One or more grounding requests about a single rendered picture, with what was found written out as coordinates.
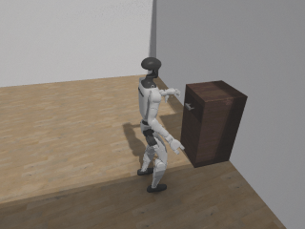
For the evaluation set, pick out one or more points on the right robot hand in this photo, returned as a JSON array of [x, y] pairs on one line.
[[175, 145]]

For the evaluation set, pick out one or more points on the robot left foot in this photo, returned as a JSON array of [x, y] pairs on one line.
[[147, 172]]

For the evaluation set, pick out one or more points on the drawer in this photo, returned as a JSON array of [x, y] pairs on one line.
[[198, 108]]

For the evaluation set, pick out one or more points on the cabinet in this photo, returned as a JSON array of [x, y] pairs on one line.
[[212, 140]]

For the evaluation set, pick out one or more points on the left robot forearm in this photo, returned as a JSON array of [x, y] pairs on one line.
[[163, 92]]

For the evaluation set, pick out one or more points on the robot right upper arm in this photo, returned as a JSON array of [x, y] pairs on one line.
[[155, 99]]

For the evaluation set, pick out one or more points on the handle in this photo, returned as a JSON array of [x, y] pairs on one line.
[[188, 107]]

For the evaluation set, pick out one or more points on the left robot hand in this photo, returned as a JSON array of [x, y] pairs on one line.
[[172, 91]]

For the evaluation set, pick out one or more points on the right robot forearm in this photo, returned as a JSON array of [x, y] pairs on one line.
[[159, 129]]

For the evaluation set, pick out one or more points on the robot left shin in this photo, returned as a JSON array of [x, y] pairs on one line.
[[147, 159]]

